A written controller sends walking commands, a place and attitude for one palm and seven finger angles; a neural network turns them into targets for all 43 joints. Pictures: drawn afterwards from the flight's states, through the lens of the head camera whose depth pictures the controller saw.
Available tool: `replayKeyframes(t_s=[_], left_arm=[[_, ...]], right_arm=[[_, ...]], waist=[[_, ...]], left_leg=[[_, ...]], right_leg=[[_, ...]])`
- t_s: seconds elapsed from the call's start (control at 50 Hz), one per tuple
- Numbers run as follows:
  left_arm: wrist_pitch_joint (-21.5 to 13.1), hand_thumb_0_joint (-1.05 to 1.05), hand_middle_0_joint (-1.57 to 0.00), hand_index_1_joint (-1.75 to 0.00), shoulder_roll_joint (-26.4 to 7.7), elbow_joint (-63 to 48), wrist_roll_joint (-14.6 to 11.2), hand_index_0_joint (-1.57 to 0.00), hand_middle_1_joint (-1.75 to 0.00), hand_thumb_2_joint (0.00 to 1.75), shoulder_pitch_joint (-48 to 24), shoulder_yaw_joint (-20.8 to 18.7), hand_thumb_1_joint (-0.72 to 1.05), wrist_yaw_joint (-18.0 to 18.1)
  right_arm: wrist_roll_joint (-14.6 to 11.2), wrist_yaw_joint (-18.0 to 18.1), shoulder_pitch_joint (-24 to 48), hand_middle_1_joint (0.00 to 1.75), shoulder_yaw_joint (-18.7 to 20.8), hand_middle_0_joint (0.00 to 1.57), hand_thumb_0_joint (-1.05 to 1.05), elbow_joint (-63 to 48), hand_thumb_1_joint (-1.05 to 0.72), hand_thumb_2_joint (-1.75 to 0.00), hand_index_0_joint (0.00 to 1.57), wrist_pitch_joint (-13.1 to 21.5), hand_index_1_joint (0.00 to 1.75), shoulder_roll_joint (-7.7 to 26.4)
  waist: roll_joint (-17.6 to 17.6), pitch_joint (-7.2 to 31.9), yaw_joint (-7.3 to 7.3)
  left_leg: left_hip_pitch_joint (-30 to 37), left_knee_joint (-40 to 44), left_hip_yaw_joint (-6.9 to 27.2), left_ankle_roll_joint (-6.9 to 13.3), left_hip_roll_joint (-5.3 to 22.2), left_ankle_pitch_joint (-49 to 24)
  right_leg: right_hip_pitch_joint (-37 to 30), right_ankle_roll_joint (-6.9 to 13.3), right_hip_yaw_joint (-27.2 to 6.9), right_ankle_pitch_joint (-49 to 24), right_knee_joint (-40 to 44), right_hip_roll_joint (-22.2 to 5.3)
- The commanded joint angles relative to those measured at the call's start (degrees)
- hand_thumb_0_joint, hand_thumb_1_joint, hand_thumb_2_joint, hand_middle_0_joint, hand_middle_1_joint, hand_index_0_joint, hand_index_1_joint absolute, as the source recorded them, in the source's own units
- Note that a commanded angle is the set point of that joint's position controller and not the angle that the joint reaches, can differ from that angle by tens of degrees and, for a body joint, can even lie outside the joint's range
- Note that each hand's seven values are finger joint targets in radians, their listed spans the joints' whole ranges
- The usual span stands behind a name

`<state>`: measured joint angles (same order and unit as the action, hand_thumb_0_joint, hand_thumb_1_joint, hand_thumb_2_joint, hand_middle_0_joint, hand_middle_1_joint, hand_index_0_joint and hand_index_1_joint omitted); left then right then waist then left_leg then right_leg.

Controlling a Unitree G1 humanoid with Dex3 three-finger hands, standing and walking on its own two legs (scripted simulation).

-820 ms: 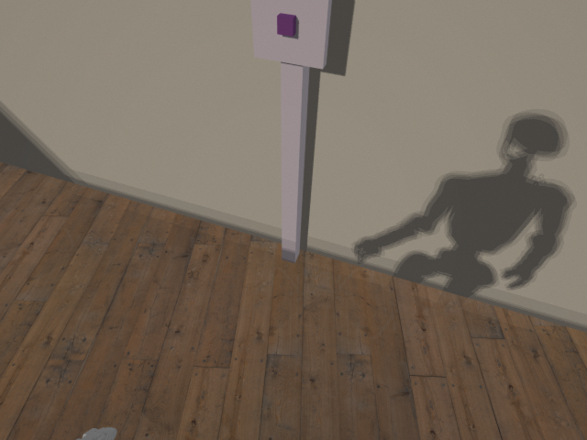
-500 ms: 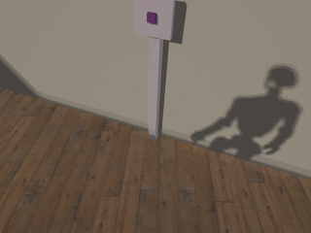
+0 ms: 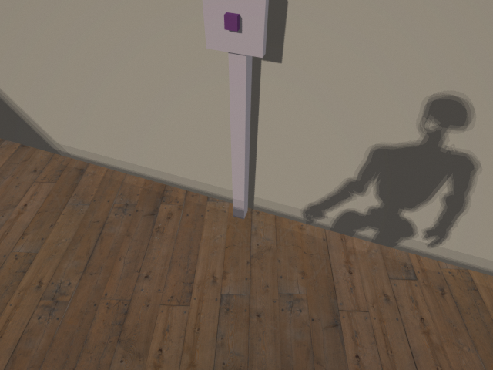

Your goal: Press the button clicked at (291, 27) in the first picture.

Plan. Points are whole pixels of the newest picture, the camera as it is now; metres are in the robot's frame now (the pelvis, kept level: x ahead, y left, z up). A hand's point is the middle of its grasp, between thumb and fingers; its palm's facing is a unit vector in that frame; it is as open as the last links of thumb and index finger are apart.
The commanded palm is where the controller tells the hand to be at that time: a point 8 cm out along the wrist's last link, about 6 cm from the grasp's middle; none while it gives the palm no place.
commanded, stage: look at it before walking up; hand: left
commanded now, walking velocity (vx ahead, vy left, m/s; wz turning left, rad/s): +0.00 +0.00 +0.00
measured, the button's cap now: (232, 21) +0.93 +0.09 +0.18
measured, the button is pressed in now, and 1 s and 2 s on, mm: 0 0 0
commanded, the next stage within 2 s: turn to face it in 0.62 s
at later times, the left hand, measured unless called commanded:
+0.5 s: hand out of the picture +0.08 +0.24 -0.16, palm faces -0.05 -0.94 -0.33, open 7.4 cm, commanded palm none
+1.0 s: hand out of the picture +0.08 +0.22 -0.17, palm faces -0.09 -0.95 -0.30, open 7.4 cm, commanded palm none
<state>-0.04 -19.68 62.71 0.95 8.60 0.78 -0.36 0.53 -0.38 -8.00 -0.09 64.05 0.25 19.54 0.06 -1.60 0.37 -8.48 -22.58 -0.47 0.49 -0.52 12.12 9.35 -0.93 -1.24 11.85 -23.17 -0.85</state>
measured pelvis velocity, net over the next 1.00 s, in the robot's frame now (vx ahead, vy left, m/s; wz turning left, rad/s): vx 0.00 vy -0.01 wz -0.08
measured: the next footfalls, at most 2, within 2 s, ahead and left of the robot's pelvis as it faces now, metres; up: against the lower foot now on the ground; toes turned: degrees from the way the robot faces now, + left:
right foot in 1.62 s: -0.03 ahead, -0.11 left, +0.00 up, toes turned -18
left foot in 2.00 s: +0.24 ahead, +0.15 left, +0.00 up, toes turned -3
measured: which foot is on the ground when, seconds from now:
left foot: down 0.00-1.00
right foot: down 0.00-1.00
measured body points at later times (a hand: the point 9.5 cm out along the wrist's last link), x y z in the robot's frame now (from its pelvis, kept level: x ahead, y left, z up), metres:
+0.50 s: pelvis +0.01 -0.01 +0.00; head +0.01 -0.01 +0.45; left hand +0.09 +0.29 -0.13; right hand +0.08 -0.30 -0.13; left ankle +0.00 +0.11 -0.74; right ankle +0.01 -0.13 -0.74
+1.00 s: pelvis +0.00 -0.01 -0.01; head +0.01 -0.01 +0.44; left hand +0.08 +0.27 -0.15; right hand +0.07 -0.28 -0.14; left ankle +0.00 +0.11 -0.74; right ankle +0.01 -0.13 -0.74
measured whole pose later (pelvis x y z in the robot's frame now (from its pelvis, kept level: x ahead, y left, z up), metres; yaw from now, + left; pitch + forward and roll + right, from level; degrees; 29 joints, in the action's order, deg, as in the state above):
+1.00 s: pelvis +0.00 -0.01 -0.01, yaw -4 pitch -1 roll +1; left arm 2.2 -16.7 59.5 1.2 10.5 0.0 0.2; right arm 0.6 0.8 -7.2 0.6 59.9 -0.7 15.7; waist 0.3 -2.1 -0.3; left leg -10.1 -26.8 -4.4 -0.2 1.4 15.3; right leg 13.2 -0.5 -5.1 13.9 -28.5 1.2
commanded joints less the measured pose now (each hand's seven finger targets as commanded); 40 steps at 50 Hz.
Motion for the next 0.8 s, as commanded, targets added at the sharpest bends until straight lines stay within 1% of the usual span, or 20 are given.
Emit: replayKeyframes(t_s=[0.0,0.06,0.08,0.1,0.14,0.2,0.22,0.32,0.38,0.4,0.42,0.48,0.52,0.56,0.64,0.7,0.74,0.76,0.78], left_arm=[[-1.4,0.00,-0.20,-0.30,-11.7,-4.1,-0.3,-0.20,-0.30,0.90,-3.0,-2.5,0.90,1.1],[-1.4,0.00,-0.20,-0.30,-11.7,-4.1,-0.3,-0.20,-0.30,0.90,-3.2,-2.6,0.90,1.1],[-1.4,0.00,-0.20,-0.30,-11.6,-4.0,-0.2,-0.20,-0.30,0.90,-3.1,-2.5,0.90,1.1],[-1.4,0.00,-0.20,-0.30,-11.7,-4.1,-0.2,-0.20,-0.30,0.90,-3.2,-2.5,0.90,1.1],[-1.4,0.00,-0.20,-0.30,-11.6,-4.2,-0.2,-0.20,-0.30,0.90,-3.3,-2.6,0.90,1.0],[-1.6,0.00,-0.20,-0.30,-11.6,-4.3,-0.2,-0.20,-0.30,0.90,-3.2,-2.6,0.90,1.1],[-1.6,0.00,-0.20,-0.30,-11.7,-4.3,-0.3,-0.20,-0.30,0.90,-3.2,-2.6,0.90,1.1],[-1.5,0.00,-0.20,-0.30,-11.7,-4.4,-0.2,-0.20,-0.30,0.90,-3.4,-2.6,0.90,1.0],[-1.6,0.00,-0.20,-0.30,-11.7,-4.3,-0.2,-0.20,-0.30,0.90,-3.2,-2.7,0.90,1.0],[-1.6,0.00,-0.20,-0.30,-11.7,-4.3,-0.2,-0.20,-0.30,0.90,-3.2,-2.6,0.90,1.0],[-1.6,0.00,-0.20,-0.30,-11.7,-4.3,-0.2,-0.20,-0.30,0.90,-3.1,-2.7,0.90,1.0],[-1.8,0.00,-0.20,-0.30,-11.8,-4.2,-0.3,-0.20,-0.30,0.90,-2.9,-2.6,0.90,1.1],[-1.7,0.00,-0.20,-0.30,-11.8,-4.2,-0.3,-0.20,-0.30,0.90,-3.2,-2.6,0.90,1.1],[-1.7,0.00,-0.20,-0.30,-11.8,-4.2,-0.3,-0.20,-0.30,0.90,-3.0,-2.7,0.90,1.1],[-1.6,0.00,-0.20,-0.30,-11.8,-4.0,-0.3,-0.20,-0.30,0.90,-3.0,-2.6,0.90,1.1],[-1.6,0.00,-0.20,-0.30,-11.9,-4.0,-0.3,-0.20,-0.30,0.90,-3.2,-2.6,0.90,1.1],[-1.4,0.00,-0.20,-0.30,-12.0,-4.2,-0.3,-0.20,-0.30,0.90,-3.3,-2.7,0.90,1.0],[-1.2,0.00,-0.20,-0.30,-11.8,-4.5,-0.2,-0.20,-0.30,0.90,-3.3,-2.9,0.90,1.0],[-0.8,0.00,-0.20,-0.30,-10.3,-4.5,-0.2,-0.20,-0.30,0.90,-2.7,-2.7,0.90,1.1]], right_arm=[[0.0,0.9,3.7,0.30,2.2,0.20,0.00,-3.7,-0.90,-0.90,0.20,1.7,0.30,11.9],[0.0,0.9,3.7,0.30,2.2,0.20,0.00,-3.8,-0.90,-0.90,0.20,1.6,0.30,11.9],[0.0,0.9,3.8,0.30,2.3,0.20,0.00,-3.7,-0.90,-0.90,0.20,1.6,0.30,11.8],[0.0,0.9,3.8,0.30,2.2,0.20,0.00,-3.7,-0.90,-0.90,0.20,1.6,0.30,11.8],[0.0,0.9,3.8,0.30,2.2,0.20,0.00,-3.6,-0.90,-0.90,0.20,1.7,0.30,11.8],[0.0,0.9,3.9,0.30,2.3,0.20,0.00,-3.7,-0.90,-0.90,0.20,1.7,0.30,11.6],[0.0,0.9,3.9,0.30,2.2,0.20,0.00,-3.7,-0.90,-0.90,0.20,1.7,0.30,11.7],[0.0,0.9,4.1,0.30,2.2,0.20,0.00,-3.6,-0.90,-0.90,0.20,1.7,0.30,11.7],[0.0,0.9,4.1,0.30,2.2,0.20,0.00,-3.7,-0.90,-0.90,0.20,1.7,0.30,11.6],[0.0,0.9,4.3,0.30,2.2,0.20,0.00,-3.7,-0.90,-0.90,0.20,1.7,0.30,11.7],[-0.1,0.9,4.0,0.30,2.1,0.20,0.00,-3.7,-0.90,-0.90,0.20,1.8,0.30,11.7],[-0.1,1.0,4.3,0.30,2.2,0.20,0.00,-3.7,-0.90,-0.90,0.20,1.7,0.30,11.7],[-0.1,1.0,4.2,0.30,2.2,0.20,0.00,-3.7,-0.90,-0.90,0.20,1.7,0.30,11.8],[-0.2,1.0,4.1,0.30,2.1,0.20,0.00,-3.7,-0.90,-0.90,0.20,1.7,0.30,11.8],[-0.1,1.1,4.4,0.30,2.0,0.20,0.00,-3.6,-0.90,-0.90,0.20,1.8,0.30,11.9],[-0.1,1.1,4.3,0.30,2.0,0.20,0.00,-3.6,-0.90,-0.90,0.20,1.7,0.30,11.9],[0.0,1.2,4.2,0.30,2.2,0.20,0.00,-3.7,-0.90,-0.90,0.20,1.8,0.30,12.2],[-0.1,1.3,3.8,0.30,2.3,0.20,0.00,-3.8,-0.90,-0.90,0.20,1.6,0.30,11.9],[0.0,1.4,3.1,0.30,2.1,0.20,0.00,-3.8,-0.90,-0.90,0.20,1.5,0.30,10.4]], waist=[[0.6,2.8,-0.45],[1.0,2.2,-0.34],[0.3,2.4,-0.35],[0.5,2.1,-0.31],[0.3,2.3,-0.27],[0.9,2.7,-0.33],[0.4,2.7,-0.28],[0.1,2.4,-0.24],[0.0,3.1,-0.36],[0.5,3.2,-0.35],[0.3,4.0,-0.28],[0.8,4.0,-0.29],[0.2,3.8,-0.25],[0.5,4.1,-0.37],[-0.5,3.9,-0.37],[0.0,3.4,-0.40],[-0.7,3.8,-0.40],[-0.2,3.6,-0.27],[0.1,3.5,-0.19]], left_leg=[[-0.3,4.8,6.3,1.5,7.1,-4.0],[-0.1,4.7,6.2,1.4,7.0,-4.1],[0.2,4.8,6.1,1.5,7.0,-4.1],[0.2,4.9,6.2,1.4,7.0,-4.0],[0.0,5.0,6.0,1.4,7.1,-3.7],[0.5,4.6,5.9,1.3,7.0,-5.1],[0.6,4.6,5.9,1.3,7.0,-5.1],[0.8,5.0,5.9,1.3,7.1,-4.9],[1.0,4.8,5.7,1.3,7.2,-5.8],[1.3,4.6,5.6,1.2,7.2,-6.4],[1.6,4.5,5.6,1.2,7.2,-7.2],[2.1,4.2,5.4,1.2,7.3,-8.2],[2.1,4.4,5.5,1.1,7.3,-8.4],[2.2,4.4,5.5,1.2,7.5,-8.6],[2.4,4.8,5.6,1.1,7.5,-9.3],[2.2,5.0,5.6,1.1,7.5,-9.4],[3.4,4.6,5.0,1.1,7.8,-10.0],[3.5,3.8,4.5,1.0,7.9,-10.4],[3.6,3.2,3.7,0.8,8.1,-10.4]], right_leg=[[0.0,2.6,-5.4,-3.4,4.0,-5.9],[0.7,2.6,-5.5,-3.5,4.3,-5.8],[0.8,2.6,-5.6,-3.4,4.4,-5.9],[1.0,2.6,-5.7,-3.4,4.3,-5.8],[0.8,2.6,-5.8,-3.2,4.6,-5.8],[0.6,2.7,-5.9,-4.7,4.4,-5.9],[0.5,2.6,-5.8,-4.8,4.5,-5.9],[0.6,2.6,-5.9,-4.6,4.6,-5.8],[0.1,2.6,-5.8,-5.7,4.4,-5.8],[0.1,2.6,-5.8,-6.4,4.4,-5.9],[-0.6,2.7,-5.7,-7.4,4.2,-6.0],[-0.8,2.7,-5.7,-9.3,4.3,-6.2],[-0.9,2.7,-5.7,-9.3,4.3,-6.0],[-1.3,2.7,-5.5,-9.5,4.2,-6.0],[-1.7,2.6,-5.2,-9.9,4.2,-6.0],[-1.6,2.5,-5.0,-9.8,4.3,-6.0],[-1.0,2.7,-5.6,-11.0,3.9,-5.7],[-0.4,2.7,-5.8,-12.0,3.4,-5.5],[0.3,2.6,-5.8,-12.8,2.7,-5.5]])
